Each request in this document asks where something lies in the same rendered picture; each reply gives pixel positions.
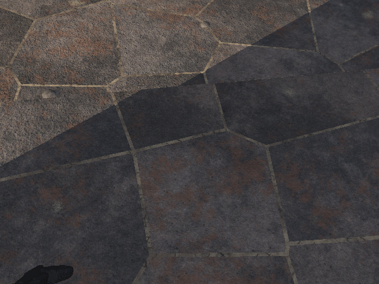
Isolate robot left hand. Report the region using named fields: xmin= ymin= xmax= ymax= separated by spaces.
xmin=12 ymin=265 xmax=73 ymax=284

